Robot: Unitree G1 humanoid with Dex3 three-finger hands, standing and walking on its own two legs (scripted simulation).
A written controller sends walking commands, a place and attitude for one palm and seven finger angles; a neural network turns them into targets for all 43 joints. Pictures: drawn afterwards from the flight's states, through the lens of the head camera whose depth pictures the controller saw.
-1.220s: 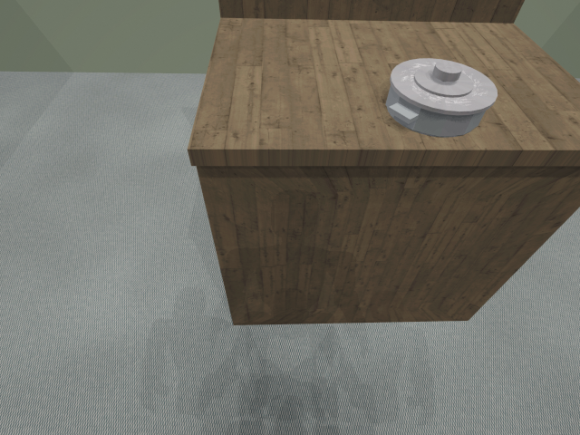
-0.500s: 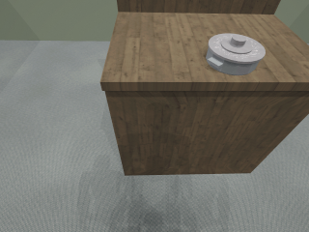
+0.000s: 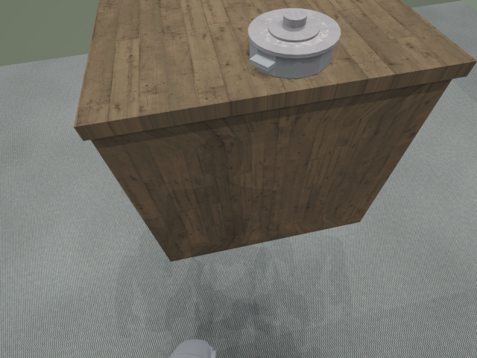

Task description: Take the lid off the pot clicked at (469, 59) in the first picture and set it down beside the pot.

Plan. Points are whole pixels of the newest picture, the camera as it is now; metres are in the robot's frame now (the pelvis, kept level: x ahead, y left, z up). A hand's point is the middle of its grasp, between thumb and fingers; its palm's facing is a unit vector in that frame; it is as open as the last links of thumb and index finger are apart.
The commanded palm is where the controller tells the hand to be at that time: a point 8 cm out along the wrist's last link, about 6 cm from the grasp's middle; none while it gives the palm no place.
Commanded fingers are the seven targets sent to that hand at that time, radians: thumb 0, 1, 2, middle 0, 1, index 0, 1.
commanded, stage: walk to a spot facing it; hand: left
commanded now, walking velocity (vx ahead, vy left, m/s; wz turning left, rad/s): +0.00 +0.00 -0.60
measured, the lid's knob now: (294, 18) +0.75 -0.06 +0.16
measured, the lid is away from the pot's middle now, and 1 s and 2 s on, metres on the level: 0.00 0.00 0.00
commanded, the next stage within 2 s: none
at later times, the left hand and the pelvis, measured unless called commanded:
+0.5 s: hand (118, 337) +0.16 +0.27 -0.18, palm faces -0.21 -0.95 -0.24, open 7.4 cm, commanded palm none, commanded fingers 0.00 0.90 0.90 -0.20 -0.30 -0.20 -0.30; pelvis +0.05 +0.07 +0.00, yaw -18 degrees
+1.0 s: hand (187, 289) +0.26 +0.14 -0.16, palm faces -0.64 -0.74 -0.19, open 7.4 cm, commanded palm none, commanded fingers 0.00 0.90 0.90 -0.20 -0.30 -0.20 -0.30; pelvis +0.04 +0.07 +0.00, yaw -38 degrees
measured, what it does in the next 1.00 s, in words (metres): steps on the spot, turning right: left foot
